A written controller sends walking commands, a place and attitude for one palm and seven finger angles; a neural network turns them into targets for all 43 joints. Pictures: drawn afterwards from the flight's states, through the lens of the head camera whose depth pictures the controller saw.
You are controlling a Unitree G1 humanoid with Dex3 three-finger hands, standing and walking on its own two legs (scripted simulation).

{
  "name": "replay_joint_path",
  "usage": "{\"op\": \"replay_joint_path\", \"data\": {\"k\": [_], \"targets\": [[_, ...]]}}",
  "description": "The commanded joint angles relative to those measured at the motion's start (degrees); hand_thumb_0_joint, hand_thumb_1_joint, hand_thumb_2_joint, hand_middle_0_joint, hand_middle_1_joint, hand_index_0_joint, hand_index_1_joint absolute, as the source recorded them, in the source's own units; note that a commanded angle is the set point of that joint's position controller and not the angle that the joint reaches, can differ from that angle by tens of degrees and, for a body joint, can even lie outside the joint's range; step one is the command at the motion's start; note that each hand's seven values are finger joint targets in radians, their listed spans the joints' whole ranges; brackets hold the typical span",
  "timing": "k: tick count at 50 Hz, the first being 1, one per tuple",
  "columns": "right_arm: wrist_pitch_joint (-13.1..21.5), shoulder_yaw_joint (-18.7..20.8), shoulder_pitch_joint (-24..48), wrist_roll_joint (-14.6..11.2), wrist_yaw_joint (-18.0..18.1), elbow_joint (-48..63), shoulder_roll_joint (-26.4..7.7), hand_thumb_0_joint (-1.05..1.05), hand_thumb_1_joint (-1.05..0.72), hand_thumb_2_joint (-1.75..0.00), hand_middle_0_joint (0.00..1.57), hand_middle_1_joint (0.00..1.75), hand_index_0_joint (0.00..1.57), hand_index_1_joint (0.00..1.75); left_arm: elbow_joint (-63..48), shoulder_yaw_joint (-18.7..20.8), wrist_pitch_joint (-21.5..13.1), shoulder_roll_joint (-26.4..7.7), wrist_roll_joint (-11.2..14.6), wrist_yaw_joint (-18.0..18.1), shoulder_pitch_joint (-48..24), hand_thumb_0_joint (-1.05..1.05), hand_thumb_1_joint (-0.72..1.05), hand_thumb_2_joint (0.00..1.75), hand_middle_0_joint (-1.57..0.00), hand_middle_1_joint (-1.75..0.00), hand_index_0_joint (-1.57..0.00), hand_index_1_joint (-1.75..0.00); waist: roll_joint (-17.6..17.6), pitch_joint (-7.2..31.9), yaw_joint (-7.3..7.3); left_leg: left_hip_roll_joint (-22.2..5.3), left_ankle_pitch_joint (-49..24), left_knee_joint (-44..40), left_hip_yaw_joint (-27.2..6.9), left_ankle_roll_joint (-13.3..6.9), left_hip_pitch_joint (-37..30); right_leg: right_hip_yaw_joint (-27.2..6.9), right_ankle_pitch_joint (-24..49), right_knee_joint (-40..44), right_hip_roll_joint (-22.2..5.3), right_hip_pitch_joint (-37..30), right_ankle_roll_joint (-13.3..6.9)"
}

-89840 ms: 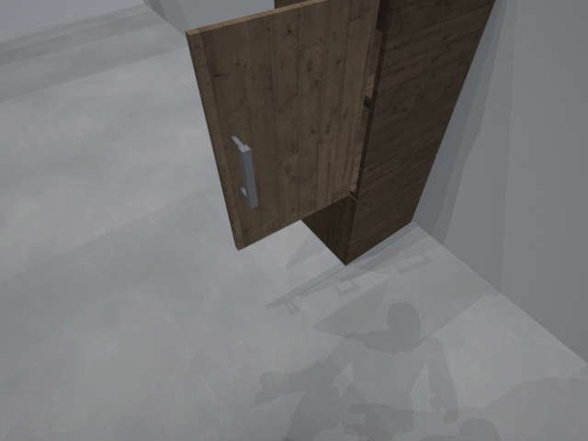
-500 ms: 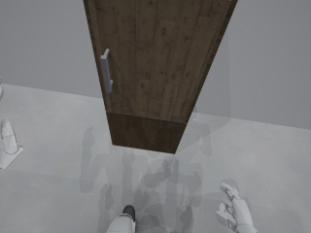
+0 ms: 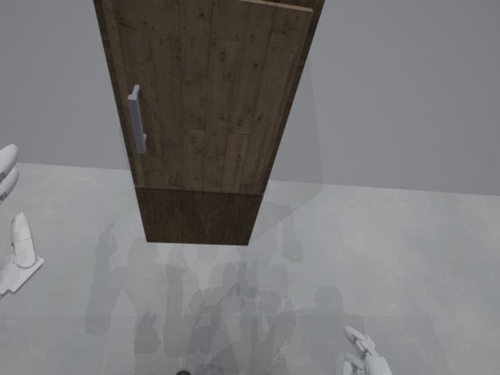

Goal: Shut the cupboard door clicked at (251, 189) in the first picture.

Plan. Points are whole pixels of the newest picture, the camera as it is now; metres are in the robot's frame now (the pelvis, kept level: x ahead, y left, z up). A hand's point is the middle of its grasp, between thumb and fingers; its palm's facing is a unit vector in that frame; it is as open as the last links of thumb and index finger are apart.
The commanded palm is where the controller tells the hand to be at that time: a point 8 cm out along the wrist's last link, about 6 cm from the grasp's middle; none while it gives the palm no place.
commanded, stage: stop stepping back and stand still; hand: left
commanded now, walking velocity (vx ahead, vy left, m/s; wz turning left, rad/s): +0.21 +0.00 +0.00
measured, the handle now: (139, 121) +0.68 +0.26 -0.05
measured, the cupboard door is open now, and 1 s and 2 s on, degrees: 0 0 0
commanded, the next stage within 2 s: let the arm hang, fingers relaxed in 0.52 s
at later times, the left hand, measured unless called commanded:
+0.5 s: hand (16, 239) +0.23 +0.26 +0.16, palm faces +0.38 -0.83 -0.40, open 7.5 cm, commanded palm +0.16 +0.32 +0.18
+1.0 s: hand out of the picture -0.03 +0.19 -0.20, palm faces +0.08 -0.99 -0.12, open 7.1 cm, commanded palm none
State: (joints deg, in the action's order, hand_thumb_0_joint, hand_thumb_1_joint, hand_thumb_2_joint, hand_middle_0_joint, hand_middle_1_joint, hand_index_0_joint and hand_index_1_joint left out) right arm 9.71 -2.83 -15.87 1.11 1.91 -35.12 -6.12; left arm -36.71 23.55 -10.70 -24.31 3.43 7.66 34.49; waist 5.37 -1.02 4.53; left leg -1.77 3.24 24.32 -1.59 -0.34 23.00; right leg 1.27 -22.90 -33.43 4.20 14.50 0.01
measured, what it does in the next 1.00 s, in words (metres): steps on the spot: right foot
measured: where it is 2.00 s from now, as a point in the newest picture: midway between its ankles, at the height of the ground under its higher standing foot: outside the picture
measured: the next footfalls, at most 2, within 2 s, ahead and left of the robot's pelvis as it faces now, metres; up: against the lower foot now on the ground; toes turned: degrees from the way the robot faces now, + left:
right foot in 0.06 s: -0.01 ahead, -0.09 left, +0.00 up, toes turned +0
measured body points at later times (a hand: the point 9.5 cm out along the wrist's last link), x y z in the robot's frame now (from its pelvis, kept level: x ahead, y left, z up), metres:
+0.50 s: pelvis +0.02 +0.01 -0.01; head +0.05 +0.05 +0.44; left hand +0.21 +0.30 +0.18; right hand +0.21 -0.21 -0.07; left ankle +0.06 +0.14 -0.74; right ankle -0.05 -0.10 -0.74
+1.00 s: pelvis -0.01 +0.02 -0.02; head -0.01 +0.07 +0.43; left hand -0.04 +0.24 -0.19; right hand +0.01 -0.23 -0.14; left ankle +0.06 +0.14 -0.74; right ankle -0.05 -0.09 -0.74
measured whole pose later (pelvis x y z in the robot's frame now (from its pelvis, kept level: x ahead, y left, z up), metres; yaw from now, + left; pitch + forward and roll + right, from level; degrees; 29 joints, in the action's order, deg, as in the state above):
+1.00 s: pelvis -0.01 +0.02 -0.02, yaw +4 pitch -2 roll -2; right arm -3.0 -0.7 -18.5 2.0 0.3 -55.0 -11.4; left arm 52.6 0.9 4.8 -11.3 -1.3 0.3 22.0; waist 4.4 -2.8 0.9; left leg -1.1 11.8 36.6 -0.7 -0.5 23.2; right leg 6.1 -23.5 -35.5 -0.6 10.1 -0.5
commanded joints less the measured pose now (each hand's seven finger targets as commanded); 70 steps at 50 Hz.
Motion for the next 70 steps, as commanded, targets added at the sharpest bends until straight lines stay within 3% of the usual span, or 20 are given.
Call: {"op": "replay_joint_path", "data": {"k": [1, 6, 9, 12, 16, 17, 19, 21, 24, 30, 31, 35, 39, 41, 44, 46, 49, 55, 60, 70], "targets": [[0.5, 4.2, 6.1, 0.6, 1.0, 8.2, -11.2, 0.00, -0.90, -0.90, 0.20, 0.30, 0.20, 0.30, -14.7, 15.1, -4.9, -15.6, 0.8, 2.5, 10.7, 0.00, 0.90, 0.90, -0.20, -0.30, -0.20, -0.30, -21.9, 14.6, -3.99, -3.8, 19.1, -5.6, -4.4, 0.1, -0.2, 1.7, 2.6, 11.1, -2.5, -14.9, -2.1], [-3.6, 5.2, 5.1, -1.0, 2.2, 6.4, -12.1, 0.00, -0.90, -0.90, 0.20, 0.30, 0.20, 0.30, 2.4, 11.8, -1.7, -11.1, 1.0, 3.1, -2.4, 0.00, 0.90, 0.90, -0.20, -0.30, -0.20, -0.30, 0.3, 0.1, -3.19, -0.9, 15.4, 25.4, -1.4, 1.3, 7.7, -21.4, -13.4, 22.9, -21.3, 2.1, -11.9], [-3.5, 4.4, 6.1, -1.9, 2.3, 5.8, -12.7, 0.00, -0.90, -0.90, 0.20, 0.30, 0.20, 0.30, 12.0, 7.6, -1.5, -8.9, 0.6, 2.5, -6.5, 0.00, 0.90, 0.90, -0.20, -0.30, -0.20, -0.30, 4.0, -3.5, -3.17, -2.3, 15.2, 24.9, -0.9, 0.5, 11.2, -14.7, 10.8, 16.7, -19.8, -2.6, -10.2], [-2.6, 4.6, 7.0, -1.8, 2.8, 4.1, -12.7, 0.00, -0.90, -0.90, 0.20, 0.30, 0.20, 0.30, 13.4, 1.5, -1.3, -6.2, -0.5, 2.0, -14.3, 0.00, 0.90, 0.90, -0.20, -0.30, -0.20, -0.30, 4.7, -4.7, -2.97, -1.1, 9.7, 10.8, 2.8, -0.9, -1.8, -4.7, 19.1, 11.2, -14.7, 1.3, -4.5], [-0.6, 5.4, 8.6, -1.9, 3.4, 6.2, -14.0, 0.00, -0.90, -0.90, 0.20, 0.30, 0.20, 0.30, -1.5, 1.0, -2.9, -8.3, -1.1, 2.1, -20.2, 0.00, 0.90, 0.90, -0.20, -0.30, -0.20, -0.30, -6.4, 1.7, -4.19, -4.6, -9.2, 4.6, -1.7, -3.9, -14.0, -1.1, 24.2, 3.3, -7.8, 1.5, 2.3], [-0.2, 5.1, 7.8, -1.7, 3.3, 6.8, -13.6, 0.00, -0.90, -0.90, 0.20, 0.30, 0.20, 0.30, -6.1, 3.0, -3.2, -10.2, -1.5, 2.4, -19.8, 0.00, 0.90, 0.90, -0.20, -0.30, -0.20, -0.30, -8.5, 3.9, -4.03, -4.7, -18.7, 5.3, -2.9, -4.4, -15.1, 0.3, 29.6, 0.5, -6.5, -0.1, 2.2], [0.6, 4.7, 8.0, -1.3, 2.7, 7.2, -12.4, 0.00, -0.90, -0.90, 0.20, 0.30, 0.20, 0.30, -14.4, 6.3, -4.7, -12.9, -1.4, 2.5, -18.5, 0.00, 0.90, 0.90, -0.20, -0.30, -0.20, -0.30, -16.5, 8.9, -4.65, -6.5, -24.0, 2.7, -7.5, -4.9, -17.5, 1.1, 19.4, -2.8, -4.7, -0.8, 1.2], [1.3, 5.0, 8.1, -1.2, 2.0, 7.9, -12.6, 0.00, -0.90, -0.90, 0.20, 0.30, 0.20, 0.30, -16.0, 9.0, -5.2, -13.5, -1.1, 3.0, -12.6, 0.00, 0.90, 0.90, -0.20, -0.30, -0.20, -0.30, -18.8, 10.2, -5.19, -7.4, -18.9, 1.5, -7.6, -3.9, -15.8, 0.2, 10.4, 1.6, -4.1, -3.0, 0.4], [0.4, 4.9, 7.3, -1.5, 1.7, 8.6, -11.6, 0.00, -0.90, -0.90, 0.20, 0.30, 0.20, 0.30, -12.2, 13.4, -5.5, -13.8, 0.0, 3.2, -0.8, 0.00, 0.90, 0.90, -0.20, -0.30, -0.20, -0.30, -18.9, 13.1, -4.90, -4.8, -11.3, 2.7, -3.2, -1.5, -11.8, -1.1, 17.0, 6.3, -5.4, -8.7, -0.8], [-3.2, 5.2, 5.7, -2.4, 1.7, 8.2, -12.0, 0.00, -0.90, -0.90, 0.20, 0.30, 0.20, 0.30, 2.3, 11.0, -2.8, -9.1, 1.8, 1.9, 3.8, 0.00, 0.90, 0.90, -0.20, -0.30, -0.20, -0.30, -7.2, 13.3, -3.31, -4.1, -17.5, 7.4, 1.1, -0.2, -12.4, -2.9, 36.0, 7.8, -8.1, -8.3, -0.3], [0.6, 6.4, 13.5, -3.5, -2.0, 1.3, -21.0, 0.00, -0.90, -0.90, 0.20, 0.30, 0.20, 0.30, 36.9, -17.6, 5.8, 0.2, -3.9, -5.7, -6.5, 0.00, 0.90, 0.90, -0.20, -0.30, -0.20, -0.30, -8.6, 8.1, -2.50, -4.1, -24.3, 13.8, 0.2, -0.5, -8.9, 0.5, 43.4, -0.3, -12.1, -1.7, -1.7], [-4.8, 5.8, 8.2, -1.1, -1.6, -3.3, -19.5, 0.00, -0.90, -0.90, 0.20, 0.30, 0.20, 0.30, 45.9, -18.0, 11.5, 2.1, -5.1, -7.9, -10.8, 0.00, 0.90, 0.90, -0.20, -0.30, -0.20, -0.30, -0.1, 7.0, -4.95, -7.6, -11.4, 8.1, -5.3, -3.5, -4.7, 0.4, 12.0, 0.9, -8.2, 0.2, -0.5], [-7.5, 4.2, 8.6, 0.0, -1.6, -5.3, -16.4, 0.00, -0.90, -0.90, 0.20, 0.30, 0.20, 0.30, 58.8, -18.4, 11.1, -0.1, -5.4, -7.8, -16.0, 0.00, 0.90, 0.90, -0.20, -0.30, -0.20, -0.30, 12.9, 3.0, -4.58, -1.0, 0.9, 12.8, -1.9, -1.7, -4.7, -4.7, 12.4, 8.6, -13.9, 4.3, -4.7], [-9.9, 4.1, 7.0, 0.7, -1.6, -7.6, -14.3, 0.00, -0.90, -0.90, 0.20, 0.30, 0.20, 0.30, 65.2, -19.3, 11.9, 1.0, -5.2, -7.1, -18.8, 0.00, 0.90, 0.90, -0.20, -0.30, -0.20, -0.30, 11.5, -1.7, -3.54, 1.1, 12.7, 17.0, 1.0, -0.5, -6.5, -7.2, 1.7, 13.8, -17.3, 11.1, -7.7], [-11.3, 4.2, 3.3, 0.9, -1.6, -11.0, -13.5, 0.00, -0.90, -0.90, 0.20, 0.30, 0.20, 0.30, 72.4, -20.3, 12.5, 1.7, -5.1, -6.5, -21.2, 0.00, 0.90, 0.90, -0.20, -0.30, -0.20, -0.30, -2.8, -5.5, -1.44, -0.2, 10.9, 13.6, 1.5, -0.1, -11.1, -5.9, -8.4, 13.9, -16.0, 16.1, -7.1], [-10.7, 3.6, 1.2, 0.9, -1.6, -13.5, -13.0, 0.00, -0.90, -0.90, 0.20, 0.30, 0.20, 0.30, 78.1, -21.0, 12.4, 3.8, -4.5, -6.7, -17.8, 0.00, 0.90, 0.90, -0.20, -0.30, -0.20, -0.30, -15.8, -6.5, -2.35, -3.0, 10.3, 3.2, -5.2, -1.7, -6.4, -2.4, -6.7, 8.3, -10.2, 10.4, -3.9], [-10.6, 4.2, 1.6, 0.9, -0.5, -15.4, -14.3, 0.00, -0.90, -0.90, 0.20, 0.30, 0.20, 0.30, 86.6, -20.3, 12.7, 6.1, -4.2, -7.0, -9.9, 0.00, 0.90, 0.90, -0.20, -0.30, -0.20, -0.30, -27.6, -4.2, -5.71, -5.7, 29.4, -11.2, -13.1, -3.6, 4.0, 0.8, -2.2, 2.9, -5.9, -3.6, -2.4], [-10.4, 4.8, -2.2, 0.0, 0.3, -19.9, -12.9, 0.00, -0.90, -0.90, 0.20, 0.30, 0.20, 0.30, 96.2, -21.1, 11.6, 8.7, -4.3, -7.2, -4.6, 0.00, 0.90, 0.90, -0.20, -0.30, -0.20, -0.30, -12.3, 5.0, -5.93, -4.5, 23.3, -10.2, -10.1, -2.9, -4.9, -0.5, 1.4, 9.5, -6.3, -7.8, -3.0], [-10.6, 4.5, -5.0, -0.5, 0.2, -23.9, -9.8, 0.00, -0.90, -0.90, 0.20, 0.30, 0.20, 0.30, 98.9, -21.8, 10.5, 9.5, -4.2, -6.4, -7.5, 0.00, 0.90, 0.90, -0.20, -0.30, -0.20, -0.30, 0.8, -1.4, -3.33, -2.2, 7.3, -0.1, -3.3, -1.5, -13.1, -3.4, 0.4, 17.9, -11.1, 2.8, -4.0], [-11.3, 3.9, -5.8, -0.1, 0.1, -27.4, -6.7, 0.00, -0.90, -0.90, 0.20, 0.30, 0.20, 0.30, 101.4, -22.2, 11.4, 11.3, -4.4, -5.7, -6.3, 0.00, 0.90, 0.90, -0.20, -0.30, -0.20, -0.30, -4.1, -10.7, -3.56, -2.1, 13.5, -2.5, -3.4, -1.4, -8.5, -3.1, -5.8, 16.4, -9.6, 7.6, -3.5]]}}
